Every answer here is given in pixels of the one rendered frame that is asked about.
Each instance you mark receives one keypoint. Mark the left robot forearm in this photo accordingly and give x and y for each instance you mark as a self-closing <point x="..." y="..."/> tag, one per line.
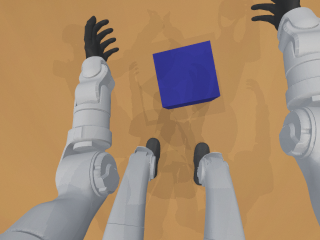
<point x="92" y="110"/>

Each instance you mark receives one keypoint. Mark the robot foot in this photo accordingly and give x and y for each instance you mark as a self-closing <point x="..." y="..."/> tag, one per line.
<point x="200" y="151"/>
<point x="154" y="145"/>

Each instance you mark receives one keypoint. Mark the robot left upper arm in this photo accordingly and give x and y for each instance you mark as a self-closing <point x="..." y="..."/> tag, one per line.
<point x="83" y="183"/>

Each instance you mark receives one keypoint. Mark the robot right foot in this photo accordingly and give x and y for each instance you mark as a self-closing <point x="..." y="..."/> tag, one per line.
<point x="200" y="151"/>

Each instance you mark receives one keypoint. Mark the right robot forearm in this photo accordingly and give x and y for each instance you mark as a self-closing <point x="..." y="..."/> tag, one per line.
<point x="299" y="41"/>

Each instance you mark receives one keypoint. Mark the robot left foot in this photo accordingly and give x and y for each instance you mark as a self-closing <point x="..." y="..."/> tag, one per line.
<point x="154" y="145"/>

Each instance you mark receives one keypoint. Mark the carton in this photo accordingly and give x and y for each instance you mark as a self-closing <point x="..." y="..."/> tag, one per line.
<point x="186" y="75"/>

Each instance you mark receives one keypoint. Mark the robot left hand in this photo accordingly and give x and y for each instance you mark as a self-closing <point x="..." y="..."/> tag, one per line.
<point x="92" y="39"/>

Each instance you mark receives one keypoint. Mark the robot right hand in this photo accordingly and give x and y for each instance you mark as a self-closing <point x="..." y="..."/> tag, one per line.
<point x="280" y="8"/>

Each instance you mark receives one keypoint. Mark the robot right upper arm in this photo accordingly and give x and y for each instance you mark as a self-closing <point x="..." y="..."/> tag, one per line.
<point x="300" y="138"/>

